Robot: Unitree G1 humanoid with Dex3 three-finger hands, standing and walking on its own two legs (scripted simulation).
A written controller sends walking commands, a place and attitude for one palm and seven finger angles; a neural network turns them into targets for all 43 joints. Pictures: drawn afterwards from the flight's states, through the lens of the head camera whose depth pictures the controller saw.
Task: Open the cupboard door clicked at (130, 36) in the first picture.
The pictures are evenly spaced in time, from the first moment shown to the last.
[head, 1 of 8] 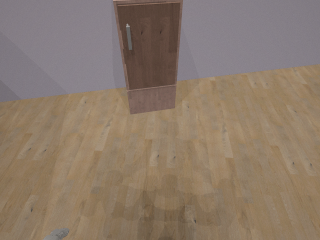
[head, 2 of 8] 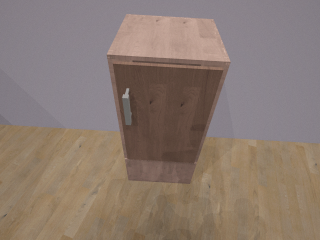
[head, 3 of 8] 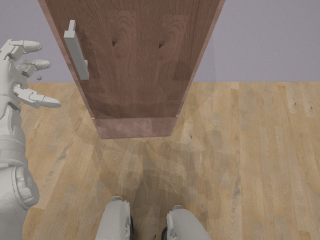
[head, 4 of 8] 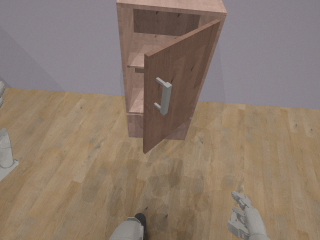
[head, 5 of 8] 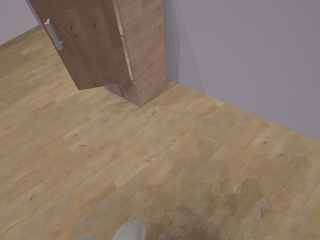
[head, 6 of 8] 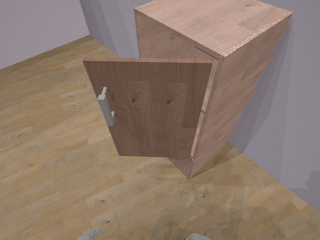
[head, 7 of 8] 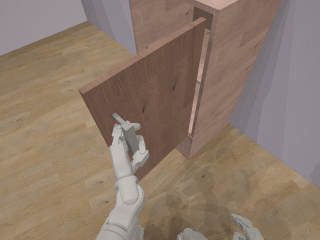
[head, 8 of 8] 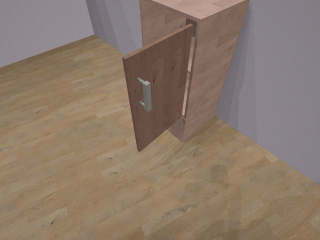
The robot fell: no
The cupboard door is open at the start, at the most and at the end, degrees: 0 95 94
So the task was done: yes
